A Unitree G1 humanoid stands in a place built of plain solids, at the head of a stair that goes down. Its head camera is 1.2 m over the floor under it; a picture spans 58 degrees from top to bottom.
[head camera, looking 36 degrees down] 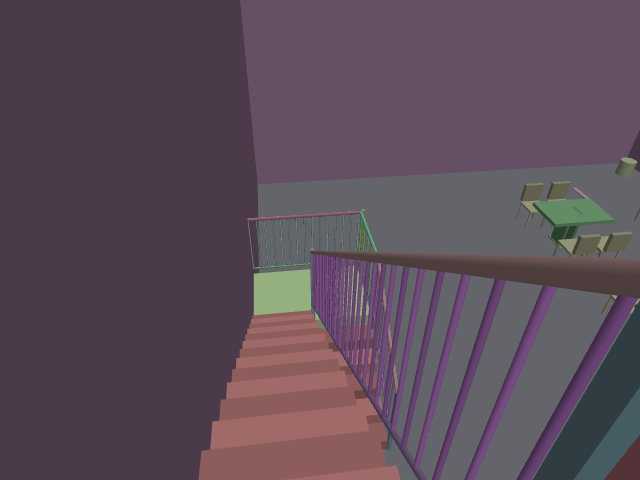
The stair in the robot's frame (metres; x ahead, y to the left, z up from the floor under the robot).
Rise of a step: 0.18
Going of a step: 0.24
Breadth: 0.74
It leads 7 degrees to the left of straight ahead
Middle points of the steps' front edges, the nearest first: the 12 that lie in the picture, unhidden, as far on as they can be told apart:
0.98 0.12 -0.55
1.22 0.15 -0.73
1.46 0.18 -0.92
1.70 0.21 -1.10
1.94 0.24 -1.28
2.19 0.27 -1.46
2.43 0.30 -1.65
2.67 0.33 -1.83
2.91 0.36 -2.01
3.15 0.39 -2.20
3.39 0.42 -2.38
3.63 0.45 -2.56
